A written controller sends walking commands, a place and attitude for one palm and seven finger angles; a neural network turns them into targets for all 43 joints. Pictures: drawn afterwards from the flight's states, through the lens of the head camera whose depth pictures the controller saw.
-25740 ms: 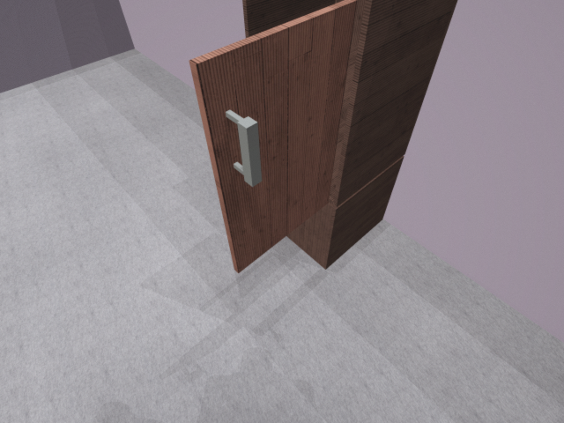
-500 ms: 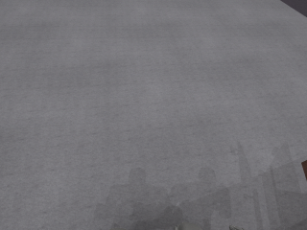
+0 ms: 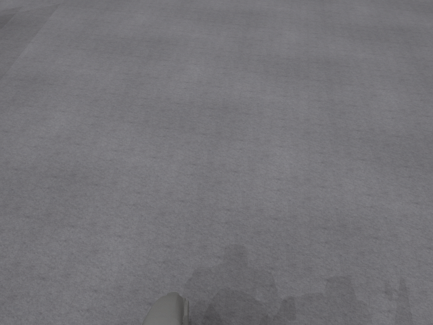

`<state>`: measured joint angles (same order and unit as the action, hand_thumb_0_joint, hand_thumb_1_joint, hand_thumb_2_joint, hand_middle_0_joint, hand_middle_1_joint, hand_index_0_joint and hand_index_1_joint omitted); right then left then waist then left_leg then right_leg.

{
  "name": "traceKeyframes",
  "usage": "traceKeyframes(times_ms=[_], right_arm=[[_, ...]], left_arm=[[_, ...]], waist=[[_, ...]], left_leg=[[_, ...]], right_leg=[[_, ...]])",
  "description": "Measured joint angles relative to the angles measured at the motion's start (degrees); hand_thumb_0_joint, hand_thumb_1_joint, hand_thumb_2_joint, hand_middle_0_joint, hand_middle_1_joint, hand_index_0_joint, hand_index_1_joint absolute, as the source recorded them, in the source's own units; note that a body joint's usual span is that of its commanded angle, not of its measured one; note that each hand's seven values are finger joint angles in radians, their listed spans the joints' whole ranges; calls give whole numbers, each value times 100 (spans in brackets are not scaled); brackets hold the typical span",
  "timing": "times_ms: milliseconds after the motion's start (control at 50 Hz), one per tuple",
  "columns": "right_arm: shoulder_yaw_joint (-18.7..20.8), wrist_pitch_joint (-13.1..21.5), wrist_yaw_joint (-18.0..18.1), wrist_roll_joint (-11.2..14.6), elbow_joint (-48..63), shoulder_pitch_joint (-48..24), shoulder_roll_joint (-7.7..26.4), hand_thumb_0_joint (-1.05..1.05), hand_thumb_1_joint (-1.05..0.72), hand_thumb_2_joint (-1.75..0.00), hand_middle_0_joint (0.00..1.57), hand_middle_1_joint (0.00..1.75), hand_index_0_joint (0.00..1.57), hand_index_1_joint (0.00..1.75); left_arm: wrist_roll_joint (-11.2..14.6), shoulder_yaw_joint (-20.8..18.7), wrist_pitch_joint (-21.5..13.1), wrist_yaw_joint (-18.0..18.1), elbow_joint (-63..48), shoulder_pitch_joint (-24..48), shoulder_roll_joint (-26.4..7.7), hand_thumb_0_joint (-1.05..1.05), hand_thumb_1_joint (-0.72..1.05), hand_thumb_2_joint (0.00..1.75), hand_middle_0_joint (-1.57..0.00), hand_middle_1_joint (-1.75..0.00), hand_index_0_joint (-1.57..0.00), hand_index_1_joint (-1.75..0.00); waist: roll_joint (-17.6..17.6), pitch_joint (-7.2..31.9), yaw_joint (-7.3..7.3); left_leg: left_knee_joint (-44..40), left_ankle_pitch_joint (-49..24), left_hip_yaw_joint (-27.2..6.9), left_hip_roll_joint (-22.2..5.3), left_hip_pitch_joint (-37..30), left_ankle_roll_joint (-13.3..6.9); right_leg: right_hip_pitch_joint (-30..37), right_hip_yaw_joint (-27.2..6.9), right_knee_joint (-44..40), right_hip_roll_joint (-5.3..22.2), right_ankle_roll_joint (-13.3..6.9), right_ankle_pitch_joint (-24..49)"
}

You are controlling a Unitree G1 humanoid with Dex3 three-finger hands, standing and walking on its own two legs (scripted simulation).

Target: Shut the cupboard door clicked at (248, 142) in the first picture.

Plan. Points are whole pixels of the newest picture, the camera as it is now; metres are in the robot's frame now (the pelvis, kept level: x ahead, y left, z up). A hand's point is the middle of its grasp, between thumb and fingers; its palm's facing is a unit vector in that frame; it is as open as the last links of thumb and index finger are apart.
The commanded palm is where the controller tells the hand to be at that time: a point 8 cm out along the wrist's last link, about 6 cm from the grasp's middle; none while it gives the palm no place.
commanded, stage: walk to a spot facing it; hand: left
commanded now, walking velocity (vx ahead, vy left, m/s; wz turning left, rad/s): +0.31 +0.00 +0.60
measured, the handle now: out of the picture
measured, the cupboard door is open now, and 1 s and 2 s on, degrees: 60 60 60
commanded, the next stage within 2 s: turn to face it in 0.38 s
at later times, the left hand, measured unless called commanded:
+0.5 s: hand (90, 268) +0.25 +0.30 -0.17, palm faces +0.21 -0.96 -0.17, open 7.4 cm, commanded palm none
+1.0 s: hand (111, 206) +0.41 +0.30 -0.18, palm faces +0.01 -0.97 -0.23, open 7.3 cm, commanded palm none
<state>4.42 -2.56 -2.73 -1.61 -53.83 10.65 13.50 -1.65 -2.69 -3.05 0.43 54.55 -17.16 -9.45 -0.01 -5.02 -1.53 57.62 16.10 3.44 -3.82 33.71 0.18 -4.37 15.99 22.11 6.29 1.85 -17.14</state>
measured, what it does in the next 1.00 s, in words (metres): walks ahead: left foot, then right foot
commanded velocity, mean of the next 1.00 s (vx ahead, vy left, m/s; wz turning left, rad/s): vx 0.13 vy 0.00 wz -0.19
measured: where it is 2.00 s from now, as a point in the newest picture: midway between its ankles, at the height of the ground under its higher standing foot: (180, 257)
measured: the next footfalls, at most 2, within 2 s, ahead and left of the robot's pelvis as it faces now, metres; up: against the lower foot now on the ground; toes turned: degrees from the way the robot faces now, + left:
left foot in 0.16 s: +0.20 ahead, +0.12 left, +0.00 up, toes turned +12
right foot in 0.76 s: +0.40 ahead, +0.03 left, +0.00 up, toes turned +2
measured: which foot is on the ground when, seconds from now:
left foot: up 0.00-0.14, down 0.16-0.78, up 0.80-1.00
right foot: down 0.00-0.16, up 0.18-0.74, down 0.76-1.00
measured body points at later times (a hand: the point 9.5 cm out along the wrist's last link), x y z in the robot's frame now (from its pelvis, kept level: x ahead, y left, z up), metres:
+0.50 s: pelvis +0.19 +0.09 +0.00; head +0.22 +0.13 +0.45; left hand +0.24 +0.35 -0.15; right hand +0.27 -0.14 -0.13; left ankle +0.16 +0.11 -0.74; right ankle +0.30 -0.08 -0.66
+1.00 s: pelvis +0.37 +0.11 +0.00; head +0.44 +0.11 +0.44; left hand +0.41 +0.35 -0.16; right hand +0.44 -0.13 -0.15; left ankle +0.36 +0.26 -0.67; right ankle +0.36 +0.03 -0.74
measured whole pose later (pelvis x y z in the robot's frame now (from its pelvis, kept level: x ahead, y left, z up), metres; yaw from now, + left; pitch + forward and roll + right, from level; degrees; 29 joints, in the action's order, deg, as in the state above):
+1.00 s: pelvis +0.37 +0.11 +0.00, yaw -1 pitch +2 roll +0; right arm 2.5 -1.6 1.9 -0.9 -53.8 8.7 9.2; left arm -1.1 -4.0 0.7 1.2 55.6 -13.0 -10.5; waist 0.3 -6.4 -0.5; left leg 60.3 23.9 -1.5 -4.0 30.2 3.3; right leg -14.9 -1.3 27.3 -4.9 -4.3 -14.2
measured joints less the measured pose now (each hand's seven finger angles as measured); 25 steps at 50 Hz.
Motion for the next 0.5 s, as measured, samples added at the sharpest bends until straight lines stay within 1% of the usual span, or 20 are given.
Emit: traceKeyframes(times_ms=[60,100,120,140,160,180,200,220,240,260,300,360,420,500], right_arm=[[-45,13,-53,-2,114,-353,-5,1,-91,-90,19,30,19,30],[-74,55,-75,-2,219,-583,-11,1,-91,-90,19,30,19,30],[-86,98,-76,-6,292,-671,-14,1,-91,-90,19,30,19,30],[-102,161,-75,-15,379,-733,-3,1,-91,-90,19,30,20,30],[-117,241,-64,-32,484,-771,44,1,-91,-90,19,30,20,30],[-115,328,-24,-35,567,-810,65,1,-91,-90,19,30,20,30],[-127,390,21,-19,607,-832,64,0,-91,-90,19,30,20,30],[-154,419,65,-5,621,-817,56,0,-91,-90,19,30,20,30],[-178,427,109,5,617,-773,43,0,-91,-90,19,30,20,30],[-195,426,153,8,595,-712,25,0,-91,-90,19,30,20,30],[-222,432,223,16,492,-560,-19,0,-90,-90,20,30,20,30],[-269,456,275,39,294,-276,-147,0,-90,-90,20,30,20,30],[-300,488,309,73,84,72,-324,0,-90,-90,20,30,20,30],[-283,506,375,104,-226,547,-453,0,-92,-90,20,30,20,30]], left_arm=[[-5,8,0,-2,139,-211,8,1,91,90,-20,-30,-20,-30],[-10,-5,19,-5,226,-363,-29,1,91,90,-20,-30,-20,-30],[-4,-15,38,-13,272,-446,-64,1,91,90,-20,-30,-20,-30],[11,-24,66,-26,317,-546,-98,1,91,90,-20,-30,-20,-30],[28,-39,114,-55,354,-643,-107,1,91,90,-20,-30,-20,-30],[41,-48,200,-89,385,-633,-147,1,91,90,-20,-30,-20,-30],[48,-62,293,-103,395,-556,-211,1,91,90,-20,-30,-20,-30],[52,-89,361,-96,387,-453,-274,1,91,90,-20,-30,-20,-30],[45,-122,397,-88,366,-335,-325,1,91,90,-20,-30,-20,-30],[28,-155,408,-88,328,-206,-363,1,91,90,-20,-30,-20,-30],[-9,-193,384,-107,206,43,-402,1,91,90,-20,-30,-20,-30],[-33,-207,329,-119,6,327,-413,1,91,90,-20,-30,-20,-30],[-28,-193,317,-121,-103,560,-406,1,91,90,-20,-30,-20,-30],[-4,-152,335,-111,-112,790,-352,1,91,90,-20,-30,-20,-30]], waist=[[56,-162,150],[131,-266,259],[190,-299,292],[238,-307,307],[199,-283,297],[188,-314,273],[215,-365,289],[246,-382,320],[265,-369,341],[273,-343,346],[251,-269,346],[205,-116,297],[175,27,205],[188,154,85]], left_leg=[[-846,-47,181,-15,-85,-82],[-1369,76,310,55,-261,-196],[-1624,118,385,137,-402,-266],[-1925,65,460,232,-607,-336],[-2106,-334,461,260,-718,-504],[-1872,-544,450,296,-640,-633],[-1643,-411,441,349,-620,-703],[-1566,-224,432,402,-669,-732],[-1616,-93,412,458,-760,-740],[-1751,-43,380,520,-877,-739],[-2148,-138,308,630,-1159,-723],[-2805,-280,187,755,-1639,-784],[-3393,-379,49,829,-2133,-790],[-3941,-366,-77,907,-2727,-792]], right_leg=[[286,259,12,59,144,-214],[418,378,189,160,271,-442],[448,421,381,259,348,-609],[402,435,746,394,395,-818],[189,390,1411,516,367,-997],[-175,76,2366,569,322,-1178],[-594,-362,3297,521,259,-1256],[-1009,-725,4038,434,203,-1191],[-1388,-970,4536,362,162,-1016],[-1716,-1131,4799,319,138,-799],[-2233,-1325,4839,281,130,-371],[-2750,-1488,4479,222,167,151],[-3023,-1543,4062,139,211,607],[-3102,-1545,3467,22,217,1060]])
